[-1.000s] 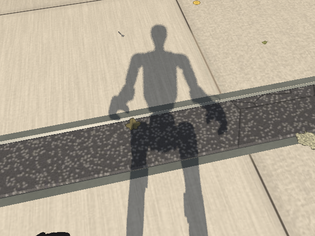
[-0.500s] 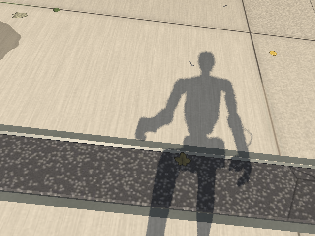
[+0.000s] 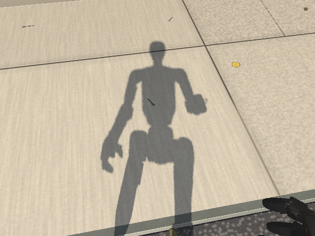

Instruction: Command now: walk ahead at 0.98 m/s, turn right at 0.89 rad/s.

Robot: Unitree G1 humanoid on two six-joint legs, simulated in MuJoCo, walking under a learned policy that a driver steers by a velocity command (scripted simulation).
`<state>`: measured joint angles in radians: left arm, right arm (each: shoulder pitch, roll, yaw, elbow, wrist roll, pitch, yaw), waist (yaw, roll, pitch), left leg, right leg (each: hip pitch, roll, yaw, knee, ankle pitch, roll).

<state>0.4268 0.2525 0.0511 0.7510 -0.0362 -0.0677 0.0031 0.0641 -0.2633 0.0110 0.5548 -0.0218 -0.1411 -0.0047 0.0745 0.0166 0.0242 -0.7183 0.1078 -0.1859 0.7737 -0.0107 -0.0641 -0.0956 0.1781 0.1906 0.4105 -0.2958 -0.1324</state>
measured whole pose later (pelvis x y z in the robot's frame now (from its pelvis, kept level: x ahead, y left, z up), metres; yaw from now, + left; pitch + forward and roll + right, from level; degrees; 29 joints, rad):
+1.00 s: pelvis +0.78 -0.23 -0.02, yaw -53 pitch +1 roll +0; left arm 0.42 0.25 0.05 0.77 -0.03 -0.07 0.01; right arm 0.02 -0.28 -0.01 0.57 0.01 -0.13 0.02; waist 0.12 0.04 0.03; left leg -0.61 0.06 -0.06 0.50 0.15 -0.03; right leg 0.08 0.11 0.22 0.40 -0.47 -0.10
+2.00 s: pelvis +1.05 -0.61 -0.02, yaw -55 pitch +4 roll -1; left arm 0.00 0.25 0.01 0.61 -0.03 -0.09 -0.08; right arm 0.59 -0.26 -0.03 0.96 0.02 -0.07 0.00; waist -0.11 0.03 0.00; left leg 0.22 0.10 0.02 0.15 -0.44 -0.06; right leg -0.68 -0.04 -0.06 0.72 -0.16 -0.07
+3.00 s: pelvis +1.56 -1.30 -0.03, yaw -19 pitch +2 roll -2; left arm 0.00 0.27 0.03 0.56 -0.03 -0.15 0.00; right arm 0.42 -0.30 -0.09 0.75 0.03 -0.04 -0.01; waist -0.09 0.03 0.02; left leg -0.08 -0.12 -0.33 0.81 -0.57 0.08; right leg -0.52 0.02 0.11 0.57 -0.10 0.08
